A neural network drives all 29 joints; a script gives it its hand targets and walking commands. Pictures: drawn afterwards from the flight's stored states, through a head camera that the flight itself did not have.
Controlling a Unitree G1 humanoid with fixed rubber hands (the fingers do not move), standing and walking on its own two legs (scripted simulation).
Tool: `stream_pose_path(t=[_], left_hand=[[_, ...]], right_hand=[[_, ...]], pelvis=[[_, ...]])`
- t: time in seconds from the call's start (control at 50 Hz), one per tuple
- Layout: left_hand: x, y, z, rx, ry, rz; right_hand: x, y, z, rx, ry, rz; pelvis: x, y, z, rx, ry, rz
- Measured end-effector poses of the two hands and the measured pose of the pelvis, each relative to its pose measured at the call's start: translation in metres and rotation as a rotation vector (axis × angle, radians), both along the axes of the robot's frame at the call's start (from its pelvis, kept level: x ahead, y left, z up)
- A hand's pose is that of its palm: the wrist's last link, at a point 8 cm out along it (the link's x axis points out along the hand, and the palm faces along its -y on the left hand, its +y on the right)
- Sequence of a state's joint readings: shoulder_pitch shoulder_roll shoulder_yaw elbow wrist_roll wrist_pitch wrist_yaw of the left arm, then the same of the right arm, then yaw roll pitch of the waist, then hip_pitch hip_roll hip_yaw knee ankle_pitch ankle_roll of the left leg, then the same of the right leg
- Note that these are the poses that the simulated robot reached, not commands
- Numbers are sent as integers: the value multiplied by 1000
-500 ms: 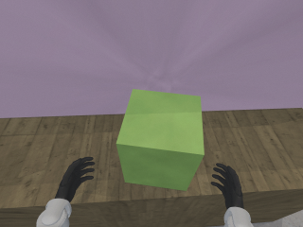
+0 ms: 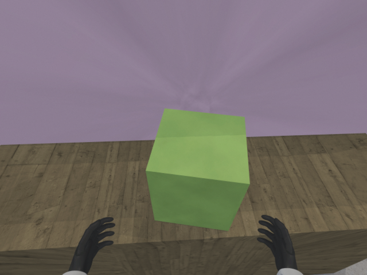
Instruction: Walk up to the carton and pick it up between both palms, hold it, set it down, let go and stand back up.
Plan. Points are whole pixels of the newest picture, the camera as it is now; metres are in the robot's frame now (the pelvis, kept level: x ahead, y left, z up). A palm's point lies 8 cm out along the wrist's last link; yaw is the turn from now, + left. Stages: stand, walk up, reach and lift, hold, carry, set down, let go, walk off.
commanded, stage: set down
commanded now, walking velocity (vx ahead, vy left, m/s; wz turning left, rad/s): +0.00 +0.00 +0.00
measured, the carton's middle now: (197, 171) +0.37 -0.03 -0.03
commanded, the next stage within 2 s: let go in 0.96 s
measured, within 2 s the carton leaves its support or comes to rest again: neither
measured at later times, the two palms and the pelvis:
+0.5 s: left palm (88, 263) +0.16 +0.21 -0.06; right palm (288, 264) +0.16 -0.22 -0.07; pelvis +0.01 -0.01 +0.00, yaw -1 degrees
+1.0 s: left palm (92, 266) +0.16 +0.21 -0.07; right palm (292, 268) +0.15 -0.23 -0.09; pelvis +0.01 -0.02 +0.00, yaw -1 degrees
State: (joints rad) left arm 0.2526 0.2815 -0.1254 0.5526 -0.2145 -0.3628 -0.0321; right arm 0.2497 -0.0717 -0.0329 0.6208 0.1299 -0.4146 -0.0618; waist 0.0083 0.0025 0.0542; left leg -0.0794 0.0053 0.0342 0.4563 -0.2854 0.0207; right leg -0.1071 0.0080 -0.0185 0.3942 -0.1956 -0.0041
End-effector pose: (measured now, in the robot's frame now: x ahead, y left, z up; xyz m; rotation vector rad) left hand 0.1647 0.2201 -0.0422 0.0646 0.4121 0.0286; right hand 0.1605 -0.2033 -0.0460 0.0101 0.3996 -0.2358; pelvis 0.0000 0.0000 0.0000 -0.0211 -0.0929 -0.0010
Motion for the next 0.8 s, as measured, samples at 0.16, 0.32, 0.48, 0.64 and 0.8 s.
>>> stream_pose_path(t=[0.16,0.32,0.48,0.64,0.8], left_hand=[[-3,-3,-11,7,73,8],[-3,-5,-19,31,167,22],[-2,-5,-18,57,216,45],[-7,-8,-25,66,303,45],[-6,-9,-29,77,341,64]], right_hand=[[-6,-4,-9,-11,77,25],[-6,-12,-17,-32,155,51],[-5,-16,-22,-38,199,85],[-6,-23,-27,-58,243,100],[-8,-28,-31,-75,297,128]], pelvis=[[-3,-3,0,6,-10,-4],[0,-8,2,10,-6,-11],[6,-14,3,12,-4,-11],[8,-18,4,13,-1,-8],[7,-21,4,16,7,-6]])
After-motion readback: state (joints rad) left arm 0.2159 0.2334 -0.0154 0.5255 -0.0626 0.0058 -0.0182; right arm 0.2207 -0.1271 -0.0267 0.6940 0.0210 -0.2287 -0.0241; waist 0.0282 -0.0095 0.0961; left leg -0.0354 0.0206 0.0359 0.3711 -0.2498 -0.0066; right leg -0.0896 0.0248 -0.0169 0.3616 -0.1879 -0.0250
